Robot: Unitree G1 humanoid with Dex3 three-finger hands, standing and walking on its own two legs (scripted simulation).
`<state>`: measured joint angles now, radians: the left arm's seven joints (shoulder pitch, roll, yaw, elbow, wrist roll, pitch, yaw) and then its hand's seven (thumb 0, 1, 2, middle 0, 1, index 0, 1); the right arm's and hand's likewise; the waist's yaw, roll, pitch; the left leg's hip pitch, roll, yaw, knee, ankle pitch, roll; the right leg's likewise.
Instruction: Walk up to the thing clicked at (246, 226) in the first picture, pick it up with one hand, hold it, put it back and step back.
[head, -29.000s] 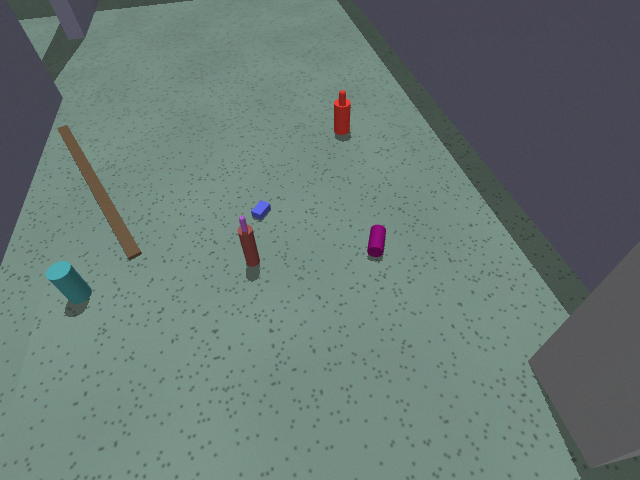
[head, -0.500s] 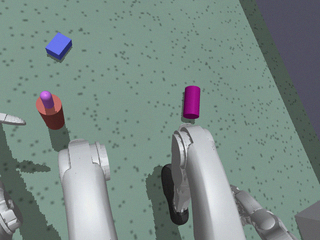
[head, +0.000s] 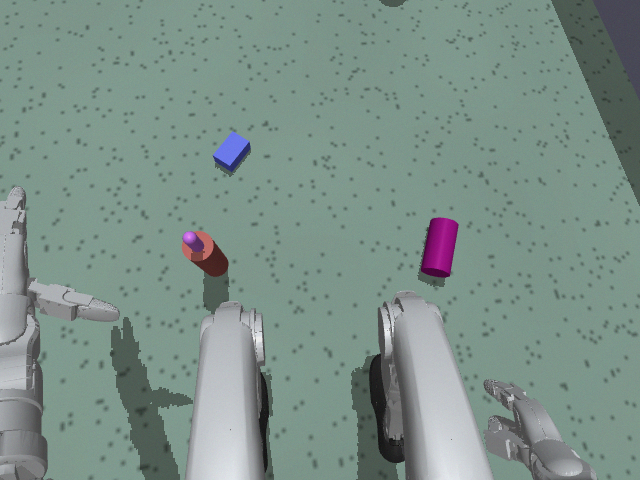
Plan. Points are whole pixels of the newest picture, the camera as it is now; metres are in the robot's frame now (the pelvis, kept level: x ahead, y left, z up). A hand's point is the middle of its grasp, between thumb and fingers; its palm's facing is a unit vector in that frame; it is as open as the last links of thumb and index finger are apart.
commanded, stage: home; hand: left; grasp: from the side
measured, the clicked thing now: (204, 252) +0.43 +0.22 -0.32
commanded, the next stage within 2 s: none
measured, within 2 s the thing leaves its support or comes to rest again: neither
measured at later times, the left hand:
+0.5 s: hand (57, 311) +0.28 +0.21 +0.13, palm faces +0.18 -0.92 -0.36, open 17.4 cm
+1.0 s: hand (3, 412) +0.22 +0.18 +0.21, palm faces +0.19 -0.94 -0.30, open 17.3 cm
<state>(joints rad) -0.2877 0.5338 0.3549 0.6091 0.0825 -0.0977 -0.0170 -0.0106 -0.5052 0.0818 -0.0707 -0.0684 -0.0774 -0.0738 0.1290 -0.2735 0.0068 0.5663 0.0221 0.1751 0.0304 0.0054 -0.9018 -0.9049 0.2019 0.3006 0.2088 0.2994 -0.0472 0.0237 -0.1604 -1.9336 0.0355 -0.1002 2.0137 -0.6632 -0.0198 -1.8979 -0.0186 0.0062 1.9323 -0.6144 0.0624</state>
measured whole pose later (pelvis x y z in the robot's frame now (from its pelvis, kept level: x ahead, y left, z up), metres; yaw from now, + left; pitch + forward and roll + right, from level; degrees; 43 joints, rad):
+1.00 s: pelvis +0.07 -0.02 +0.26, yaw +5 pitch +8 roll -2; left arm 0.47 0.21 -0.01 -0.02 -0.01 0.29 0.14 -0.01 -0.51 0.07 -0.06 -0.06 -0.06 -0.06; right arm 0.26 -0.21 0.02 0.48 0.01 -0.11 -0.17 0.01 -0.90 -0.91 0.20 0.30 0.21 0.30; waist -0.01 0.03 -0.11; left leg -0.65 0.06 -0.05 0.98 -0.47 -0.05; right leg -0.63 -0.03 -0.04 0.94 -0.44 0.02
